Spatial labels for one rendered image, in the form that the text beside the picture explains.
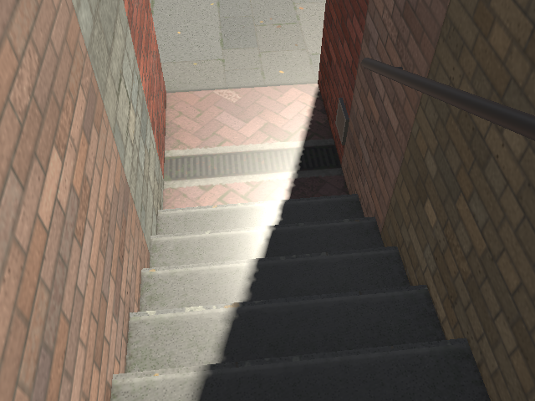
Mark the stairs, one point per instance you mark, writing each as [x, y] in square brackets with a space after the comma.
[234, 334]

